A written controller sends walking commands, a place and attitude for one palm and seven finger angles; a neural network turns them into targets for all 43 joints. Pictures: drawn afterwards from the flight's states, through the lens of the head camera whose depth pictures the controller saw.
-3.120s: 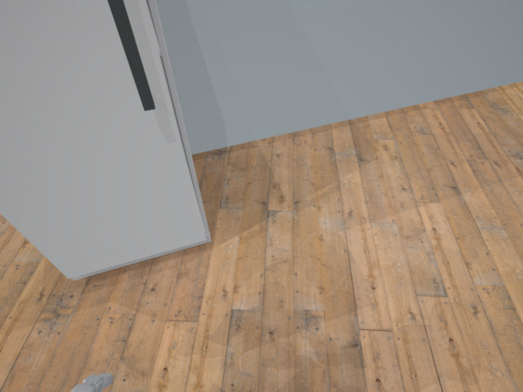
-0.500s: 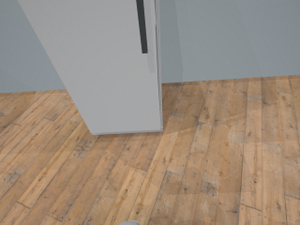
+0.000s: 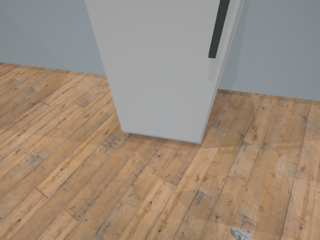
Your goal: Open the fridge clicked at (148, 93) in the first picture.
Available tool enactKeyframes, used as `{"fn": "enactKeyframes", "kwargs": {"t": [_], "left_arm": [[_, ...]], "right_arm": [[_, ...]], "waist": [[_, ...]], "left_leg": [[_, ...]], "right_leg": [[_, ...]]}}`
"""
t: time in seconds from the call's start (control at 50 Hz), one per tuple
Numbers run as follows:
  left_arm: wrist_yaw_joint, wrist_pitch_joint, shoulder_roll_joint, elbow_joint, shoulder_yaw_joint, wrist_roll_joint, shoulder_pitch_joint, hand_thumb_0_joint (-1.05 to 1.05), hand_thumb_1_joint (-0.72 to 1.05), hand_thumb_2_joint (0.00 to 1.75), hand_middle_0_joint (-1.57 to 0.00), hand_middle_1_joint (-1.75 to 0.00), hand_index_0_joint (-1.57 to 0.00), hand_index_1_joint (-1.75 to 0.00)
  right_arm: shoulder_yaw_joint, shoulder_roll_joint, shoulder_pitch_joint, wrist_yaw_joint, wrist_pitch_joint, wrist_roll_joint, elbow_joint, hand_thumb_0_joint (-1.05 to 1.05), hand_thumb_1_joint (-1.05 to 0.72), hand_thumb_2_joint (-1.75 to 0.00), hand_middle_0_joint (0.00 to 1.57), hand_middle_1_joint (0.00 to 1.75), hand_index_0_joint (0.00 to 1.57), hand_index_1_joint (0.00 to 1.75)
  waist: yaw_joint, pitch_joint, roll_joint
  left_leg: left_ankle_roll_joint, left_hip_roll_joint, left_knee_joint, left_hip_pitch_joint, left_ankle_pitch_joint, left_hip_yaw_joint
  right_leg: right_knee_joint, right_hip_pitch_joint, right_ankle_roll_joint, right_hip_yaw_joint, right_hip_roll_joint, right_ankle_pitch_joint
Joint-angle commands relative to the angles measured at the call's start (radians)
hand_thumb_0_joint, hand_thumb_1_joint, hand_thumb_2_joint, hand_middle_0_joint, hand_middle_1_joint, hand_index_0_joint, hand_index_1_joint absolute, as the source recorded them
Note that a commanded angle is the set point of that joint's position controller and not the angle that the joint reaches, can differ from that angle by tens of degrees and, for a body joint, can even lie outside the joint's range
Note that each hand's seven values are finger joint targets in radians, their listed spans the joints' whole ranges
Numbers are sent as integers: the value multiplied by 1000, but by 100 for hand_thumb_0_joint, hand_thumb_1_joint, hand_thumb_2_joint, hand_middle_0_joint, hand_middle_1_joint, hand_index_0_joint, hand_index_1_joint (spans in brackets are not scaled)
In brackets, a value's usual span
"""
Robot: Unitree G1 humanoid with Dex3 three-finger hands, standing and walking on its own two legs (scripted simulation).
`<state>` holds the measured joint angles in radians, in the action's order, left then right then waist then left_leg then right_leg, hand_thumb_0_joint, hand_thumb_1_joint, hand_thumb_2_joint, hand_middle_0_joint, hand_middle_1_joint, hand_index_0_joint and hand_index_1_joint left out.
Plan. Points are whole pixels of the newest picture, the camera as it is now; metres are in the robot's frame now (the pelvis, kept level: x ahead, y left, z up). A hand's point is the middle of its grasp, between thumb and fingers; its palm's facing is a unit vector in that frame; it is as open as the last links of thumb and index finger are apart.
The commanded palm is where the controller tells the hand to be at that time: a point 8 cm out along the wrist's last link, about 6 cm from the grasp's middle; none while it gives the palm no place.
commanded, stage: take the last steps up to it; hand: right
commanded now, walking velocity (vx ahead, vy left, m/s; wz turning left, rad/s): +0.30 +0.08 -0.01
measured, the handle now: out of the picture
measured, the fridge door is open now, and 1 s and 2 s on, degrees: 0 0 0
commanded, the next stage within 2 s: come to a stop and stand still in 0.52 s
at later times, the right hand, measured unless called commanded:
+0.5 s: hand (230, 235) +0.19 -0.17 -0.17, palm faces +0.06 +0.99 -0.13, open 7.3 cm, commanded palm none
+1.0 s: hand (218, 181) +0.34 -0.14 -0.16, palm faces +0.09 +0.97 -0.23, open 7.3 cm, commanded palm none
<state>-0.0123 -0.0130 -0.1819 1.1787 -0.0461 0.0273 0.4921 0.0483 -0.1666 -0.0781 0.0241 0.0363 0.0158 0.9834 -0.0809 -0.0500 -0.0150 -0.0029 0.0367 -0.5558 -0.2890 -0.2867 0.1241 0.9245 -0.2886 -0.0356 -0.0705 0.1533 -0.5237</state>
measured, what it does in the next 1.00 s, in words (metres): walks ahead: right foot, then left foot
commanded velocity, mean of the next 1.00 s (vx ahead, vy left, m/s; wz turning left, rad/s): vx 0.05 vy -0.01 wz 0.00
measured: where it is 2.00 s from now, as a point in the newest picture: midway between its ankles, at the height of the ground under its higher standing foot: (165, 238)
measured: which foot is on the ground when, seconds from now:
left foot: down 0.00-0.26, up 0.28-0.68, down 0.70-1.00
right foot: up 0.00-0.22, down 0.24-0.70, up 0.72-1.00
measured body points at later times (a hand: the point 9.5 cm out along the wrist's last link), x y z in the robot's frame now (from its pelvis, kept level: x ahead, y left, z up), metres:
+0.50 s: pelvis +0.19 +0.00 +0.02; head +0.20 -0.03 +0.47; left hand +0.22 +0.24 -0.12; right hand +0.18 -0.22 -0.15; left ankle +0.19 +0.16 -0.65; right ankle +0.17 -0.08 -0.73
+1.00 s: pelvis +0.27 +0.04 +0.00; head +0.31 +0.04 +0.45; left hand +0.35 +0.28 -0.15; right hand +0.34 -0.20 -0.15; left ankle +0.34 +0.18 -0.73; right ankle +0.26 -0.07 -0.68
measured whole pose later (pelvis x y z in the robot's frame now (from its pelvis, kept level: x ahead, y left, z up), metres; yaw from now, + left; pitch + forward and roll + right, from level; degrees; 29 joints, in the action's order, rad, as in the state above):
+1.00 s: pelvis +0.27 +0.04 +0.00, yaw -3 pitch +0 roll +0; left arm 0.00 -0.06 -0.19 1.02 -0.07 0.02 0.15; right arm 0.05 -0.16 -0.13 -0.05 -0.01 0.03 1.00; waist 0.01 -0.09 -0.01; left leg 0.01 0.11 -0.54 -0.34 -0.18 0.16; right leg 1.00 -0.46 -0.06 -0.04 0.02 -0.45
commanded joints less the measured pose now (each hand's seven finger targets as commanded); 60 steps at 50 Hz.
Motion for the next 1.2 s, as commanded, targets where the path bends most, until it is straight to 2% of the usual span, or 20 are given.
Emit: {"fn": "enactKeyframes", "kwargs": {"t": [0.0, 0.14, 0.2, 0.22, 0.24, 0.26, 0.3, 0.4, 0.56, 0.64, 0.68, 0.7, 0.72, 0.8, 0.94, 1.04, 1.06, 1.08, 1.1, 1.18], "left_arm": [[4, 48, -52, -160, -21, 4, -181, 0, 90, 90, -20, -30, -20, -30], [30, 40, -8, -183, -20, 3, -164, 0, 90, 90, -20, -30, -20, -30], [23, 53, -60, -135, -33, 9, -23, 0, 90, 90, -20, -30, -20, -30], [10, 62, -153, -112, -54, 20, 76, 0, 90, 90, -20, -30, -20, -30], [1, 64, -259, -101, -68, 21, 151, 0, 90, 90, -20, -30, -20, -30], [-18, 59, -255, -101, -62, 9, 105, 0, 90, 90, -20, -30, -20, -30], [-22, 70, -157, -153, -34, 5, -69, 0, 90, 90, -20, -30, -20, -30], [-21, 94, -73, -153, -19, -4, -143, 0, 90, 90, -20, -30, -20, -30], [-14, 64, -106, -108, -38, 3, -106, 0, 90, 90, -20, -30, -20, -30], [-15, 50, -85, -89, -27, -5, -127, 0, 90, 90, -20, -30, -20, -30], [-12, 47, 20, -94, -1, -25, -50, 0, 90, 90, -20, -30, -20, -30], [-23, 30, 3, -101, -4, -31, -67, 0, 90, 90, -20, -30, -20, -30], [-25, 17, 5, -98, -6, -32, -49, 0, 90, 90, -20, -30, -20, -30], [-19, -23, -21, -117, -23, -20, -175, 0, 90, 90, -20, -30, -20, -30], [9, -45, -31, -191, -34, -9, -220, 0, 90, 90, -20, -30, -20, -30], [9, -12, -43, -202, -27, -11, -165, 0, 90, 90, -20, -30, -20, -30], [10, -2, -74, -200, -29, -11, -141, 0, 90, 90, -20, -30, -20, -30], [8, 8, -162, -225, -45, 0, -158, 0, 90, 90, -20, -30, -20, -30], [-1, 0, -217, -263, -52, 6, -227, 0, 90, 90, -20, -30, -20, -30], [-25, 13, -121, -281, -17, 2, -361, 0, 90, 90, -20, -30, -20, -30]], "right_arm": [[29, -142, -225, -43, 6, 9, 67, 0, -90, -90, 20, 30, 20, 30], [15, -132, -188, -42, 22, 16, 66, 0, -90, -90, 20, 30, 20, 30], [18, -144, -175, -35, 15, 5, 67, 0, -90, -90, 20, 30, 20, 30], [13, -101, -206, -28, 12, -1, 50, 0, -90, -90, 20, 30, 20, 30], [7, -70, -222, -17, 8, -6, 17, 0, -90, -90, 20, 30, 20, 30], [13, -119, -173, -23, -4, 8, 7, 0, -90, -90, 20, 30, 20, 30], [21, -99, -156, -11, -4, 14, 26, 0, -90, -90, 20, 30, 20, 30], [17, -33, -286, -11, -33, 20, 82, 0, -90, -90, 20, 30, 20, 30], [9, -17, -148, -8, -23, 13, 45, 0, -90, -90, 20, 30, 20, 30], [14, -44, -308, -18, 2, 14, 102, 0, -90, -90, 20, 30, 20, 30], [26, -190, -387, -44, 25, 11, 129, 0, -90, -90, 20, 30, 20, 30], [16, -195, -355, -48, 16, 5, 109, 0, -90, -90, 20, 30, 20, 30], [28, -206, -299, -56, 14, 7, 98, 0, -90, -90, 20, 30, 20, 30], [35, -167, -235, -81, -22, 12, 60, 0, -90, -90, 20, 30, 20, 30], [51, -192, -117, -79, -41, 23, -28, 0, -90, -90, 20, 30, 20, 30], [54, -201, -92, -66, -58, 20, -53, 0, -90, -90, 20, 30, 20, 30], [45, -165, -101, -61, -66, 14, -58, 0, -90, -90, 20, 30, 20, 30], [34, -97, -137, -56, -76, 5, -79, 0, -90, -90, 20, 30, 20, 30], [29, -90, -114, -61, -87, 7, -86, 0, -90, -90, 20, 30, 20, 30], [40, -111, -200, -50, -85, 19, -8, 0, -90, -90, 20, 30, 20, 30]], "waist": [[110, -5, 117], [35, -48, 164], [-47, 6, 36], [-77, 65, -167], [-77, 114, -378], [-66, 82, -295], [6, -66, -83], [83, -6, -63], [42, -44, -157], [127, 27, -84], [115, 163, 234], [114, 162, 176], [101, 200, 336], [124, 110, 138], [91, 108, 220], [55, 104, 199], [46, 107, 63], [56, 69, -255], [51, 18, -340], [119, -3, -125]], "left_leg": [[-178, 294, 308, 242, 83, -274], [-142, 209, 300, 53, 125, -133], [-100, 132, 57, -29, 165, -75], [-49, 40, -222, -141, 95, -17], [-11, -77, -554, -299, -288, 11], [-28, -25, -729, -352, -271, -130], [-15, 61, -771, -389, -72, -160], [32, 83, -587, -258, 51, -111], [33, 64, -135, -171, 50, -6], [22, 26, 96, 132, 226, 19], [-92, 371, 161, 347, 826, -324], [-152, 394, 150, 272, 973, -295], [-173, 389, 131, 274, 1058, -309], [-185, 370, 131, 184, 941, -224], [-158, 325, 193, 47, 513, -139], [-91, 263, 130, -61, 177, -132], [-48, 205, 19, -116, 61, -99], [25, 70, -154, -217, -165, -11], [39, 8, -338, -199, -298, -74], [27, 2, -562, -195, -106, -178]], "right_leg": [[210, -393, 9, 15, 31, 67], [-167, -127, 19, -68, -24, 221], [-352, 188, 30, -106, -80, 324], [-485, 332, 86, 130, 72, 240], [-678, 401, 192, 523, 330, 213], [-726, 321, 209, 597, 372, 151], [-735, 151, 184, 404, 302, 188], [-704, 111, 152, 45, 158, 555], [-649, 160, 165, -10, 151, 556], [-418, 97, 95, -62, 58, 487], [-105, -67, 10, -71, -90, -36], [-38, -39, 13, 9, -82, -121], [38, -71, 10, 27, -82, -119], [197, -169, -4, 69, -100, -20], [63, -123, -20, 45, -112, 88], [-349, 100, -2, -21, -126, 252], [-483, 175, 4, 25, -92, 302], [-631, 119, 70, 295, 119, 391], [-723, -43, 143, 412, 219, 375], [-698, -41, 139, 215, 74, 305]]}}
